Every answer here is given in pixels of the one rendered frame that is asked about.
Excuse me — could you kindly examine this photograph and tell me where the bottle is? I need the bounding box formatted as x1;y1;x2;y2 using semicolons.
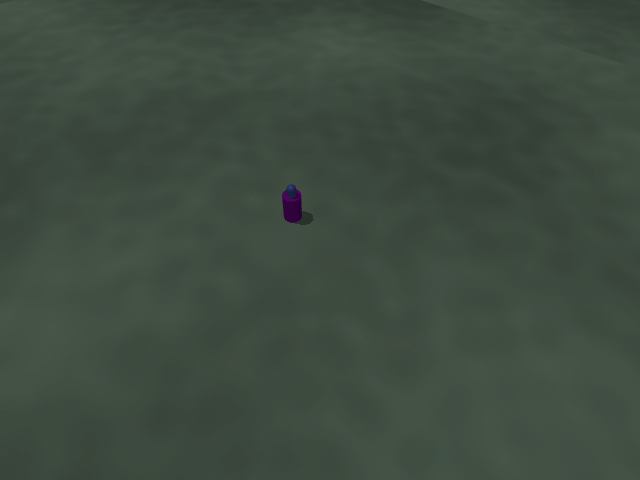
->
282;184;302;223

